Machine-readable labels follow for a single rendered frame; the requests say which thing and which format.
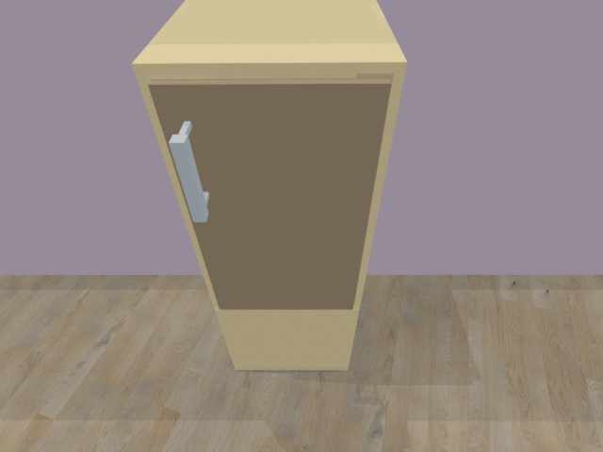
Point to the cupboard door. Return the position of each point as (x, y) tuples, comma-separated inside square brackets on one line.
[(290, 166)]

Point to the handle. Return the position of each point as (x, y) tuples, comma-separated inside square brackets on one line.
[(184, 161)]

